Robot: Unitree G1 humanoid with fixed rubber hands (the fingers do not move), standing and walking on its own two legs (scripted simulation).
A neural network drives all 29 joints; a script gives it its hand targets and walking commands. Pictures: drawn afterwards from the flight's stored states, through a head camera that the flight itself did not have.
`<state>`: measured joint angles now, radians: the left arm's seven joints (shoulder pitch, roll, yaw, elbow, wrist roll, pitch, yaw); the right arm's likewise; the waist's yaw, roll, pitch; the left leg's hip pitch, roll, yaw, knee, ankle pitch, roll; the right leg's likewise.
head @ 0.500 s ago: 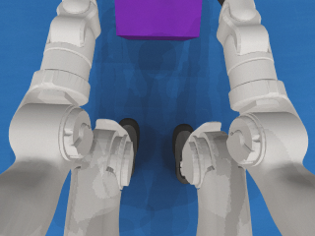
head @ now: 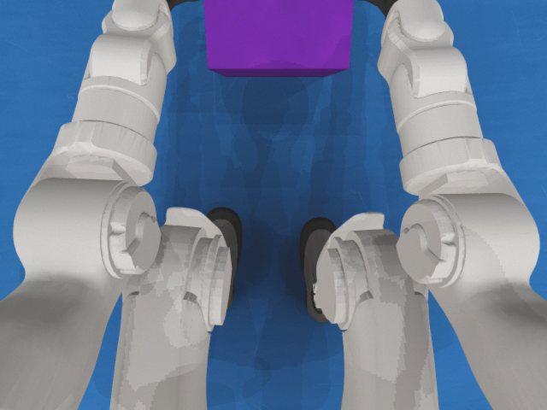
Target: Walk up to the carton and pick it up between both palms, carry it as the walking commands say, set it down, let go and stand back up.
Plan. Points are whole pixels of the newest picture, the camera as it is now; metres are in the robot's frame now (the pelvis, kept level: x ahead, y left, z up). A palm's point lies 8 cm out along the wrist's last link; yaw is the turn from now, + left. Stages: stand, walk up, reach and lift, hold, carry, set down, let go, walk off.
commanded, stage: set down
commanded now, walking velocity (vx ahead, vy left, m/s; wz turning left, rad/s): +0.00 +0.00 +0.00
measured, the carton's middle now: out of the picture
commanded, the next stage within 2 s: none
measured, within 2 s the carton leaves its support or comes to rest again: neither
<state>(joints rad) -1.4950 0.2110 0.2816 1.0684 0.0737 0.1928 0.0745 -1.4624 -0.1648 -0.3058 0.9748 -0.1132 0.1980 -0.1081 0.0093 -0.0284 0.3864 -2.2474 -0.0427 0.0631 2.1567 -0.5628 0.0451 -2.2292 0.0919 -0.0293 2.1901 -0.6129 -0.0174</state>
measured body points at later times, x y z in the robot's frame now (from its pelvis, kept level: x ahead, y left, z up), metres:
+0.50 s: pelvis +0.01 +0.00 +0.00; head +0.39 +0.01 +0.23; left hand +0.56 +0.14 -0.21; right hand +0.56 -0.12 -0.20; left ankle +0.11 +0.10 -0.34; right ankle +0.10 -0.10 -0.34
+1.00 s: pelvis +0.01 +0.00 +0.00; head +0.39 +0.01 +0.23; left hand +0.55 +0.14 -0.21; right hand +0.56 -0.13 -0.20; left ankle +0.11 +0.10 -0.34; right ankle +0.10 -0.10 -0.34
